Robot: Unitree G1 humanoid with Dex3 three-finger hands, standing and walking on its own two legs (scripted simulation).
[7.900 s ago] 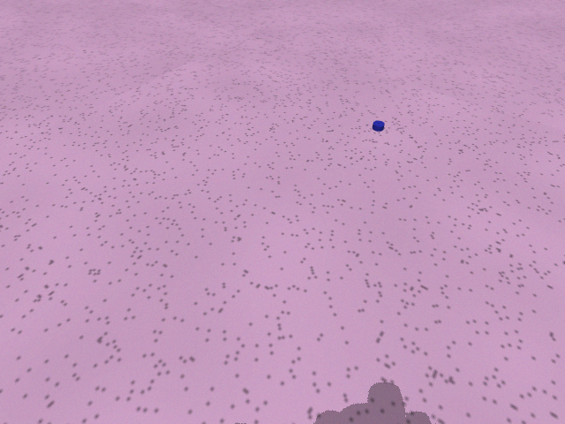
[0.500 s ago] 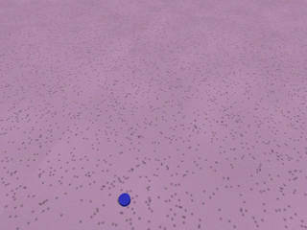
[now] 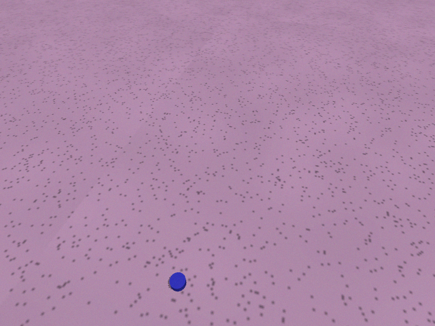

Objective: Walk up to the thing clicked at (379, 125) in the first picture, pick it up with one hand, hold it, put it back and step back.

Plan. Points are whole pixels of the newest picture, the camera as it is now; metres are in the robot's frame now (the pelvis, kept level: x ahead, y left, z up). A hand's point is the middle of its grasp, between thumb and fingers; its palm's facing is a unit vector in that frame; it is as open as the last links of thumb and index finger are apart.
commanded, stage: stand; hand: left
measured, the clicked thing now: (178, 281) +0.48 +0.20 -0.76
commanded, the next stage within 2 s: none
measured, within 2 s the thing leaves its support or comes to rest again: neither
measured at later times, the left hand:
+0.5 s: hand out of the picture +0.07 +0.25 -0.15, palm faces -0.02 -0.94 -0.35, open 7.4 cm
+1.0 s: hand out of the picture +0.07 +0.25 -0.15, palm faces -0.03 -0.94 -0.35, open 7.4 cm
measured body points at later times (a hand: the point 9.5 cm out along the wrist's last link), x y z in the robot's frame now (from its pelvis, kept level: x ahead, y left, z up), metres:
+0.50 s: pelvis -0.01 -0.01 +0.00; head +0.00 -0.01 +0.45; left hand +0.07 +0.30 -0.13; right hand +0.06 -0.31 -0.14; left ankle -0.01 +0.14 -0.75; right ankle +0.03 -0.13 -0.75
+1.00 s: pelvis +0.00 -0.01 +0.00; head +0.00 -0.01 +0.45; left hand +0.08 +0.30 -0.13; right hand +0.06 -0.31 -0.14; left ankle -0.01 +0.14 -0.75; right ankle +0.03 -0.13 -0.75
